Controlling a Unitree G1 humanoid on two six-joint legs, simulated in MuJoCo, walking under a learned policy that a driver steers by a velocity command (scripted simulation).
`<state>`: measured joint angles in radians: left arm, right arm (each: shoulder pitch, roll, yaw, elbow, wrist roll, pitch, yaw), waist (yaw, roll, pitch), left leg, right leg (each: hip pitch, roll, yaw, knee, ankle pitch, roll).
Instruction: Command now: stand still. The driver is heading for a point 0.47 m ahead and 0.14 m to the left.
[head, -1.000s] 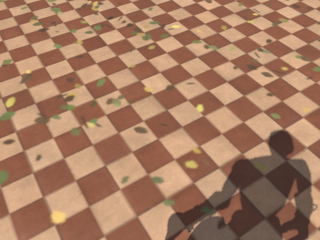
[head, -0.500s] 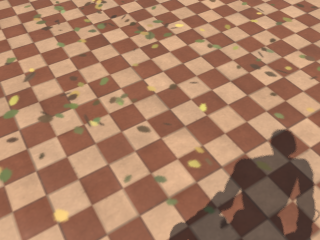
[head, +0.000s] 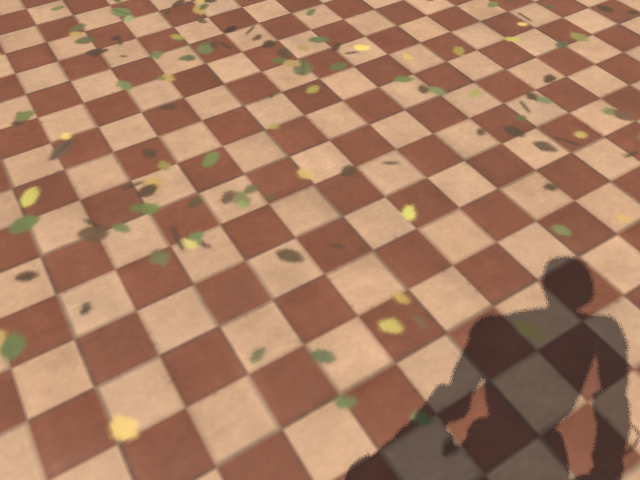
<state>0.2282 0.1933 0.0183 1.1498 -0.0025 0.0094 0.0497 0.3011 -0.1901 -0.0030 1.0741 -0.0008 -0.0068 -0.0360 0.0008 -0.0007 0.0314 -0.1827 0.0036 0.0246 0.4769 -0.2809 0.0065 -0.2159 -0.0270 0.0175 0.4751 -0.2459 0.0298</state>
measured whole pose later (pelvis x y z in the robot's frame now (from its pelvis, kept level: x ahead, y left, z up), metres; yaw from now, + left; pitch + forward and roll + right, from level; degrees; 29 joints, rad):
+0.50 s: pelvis +0.10 -0.05 +0.00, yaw +0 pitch +1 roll +0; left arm 0.44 0.18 0.03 1.12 -0.01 -0.11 -0.01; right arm 0.27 -0.25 -0.05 0.99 0.04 -0.09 0.00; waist 0.03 0.04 -0.03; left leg -0.52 0.05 0.00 1.14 -0.26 0.08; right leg -0.09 0.02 -0.06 0.38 -0.30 -0.04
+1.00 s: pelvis +0.36 +0.02 +0.00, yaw +12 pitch +1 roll +1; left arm 0.20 0.26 0.05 0.90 -0.01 -0.12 0.03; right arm 0.17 -0.24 -0.06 0.89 0.00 -0.08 0.04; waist -0.01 -0.02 0.06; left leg -0.30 -0.12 0.04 0.40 -0.12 0.12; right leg -0.53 -0.08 0.05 1.24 -0.38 0.01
